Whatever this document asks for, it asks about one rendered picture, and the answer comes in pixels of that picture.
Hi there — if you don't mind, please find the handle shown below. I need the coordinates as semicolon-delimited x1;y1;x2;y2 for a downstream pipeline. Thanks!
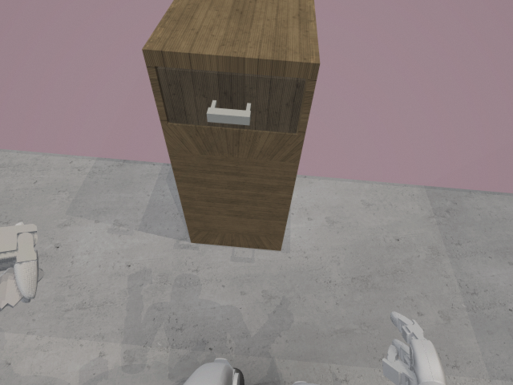
207;100;251;125

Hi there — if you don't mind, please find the robot left shin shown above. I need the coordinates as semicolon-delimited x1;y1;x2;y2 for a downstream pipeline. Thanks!
214;359;234;369

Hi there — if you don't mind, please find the robot right hand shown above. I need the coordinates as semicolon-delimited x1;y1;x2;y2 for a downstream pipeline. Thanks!
382;311;447;385

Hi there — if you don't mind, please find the drawer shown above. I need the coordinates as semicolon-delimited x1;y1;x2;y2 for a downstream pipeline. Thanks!
157;67;305;133

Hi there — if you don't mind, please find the robot left hand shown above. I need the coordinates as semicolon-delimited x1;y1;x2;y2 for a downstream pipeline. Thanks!
0;222;44;312

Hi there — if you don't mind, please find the robot left thigh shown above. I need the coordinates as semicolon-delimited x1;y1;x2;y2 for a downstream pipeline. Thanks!
184;363;240;385

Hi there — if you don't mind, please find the cabinet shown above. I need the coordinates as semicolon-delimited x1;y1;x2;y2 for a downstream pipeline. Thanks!
142;0;320;251

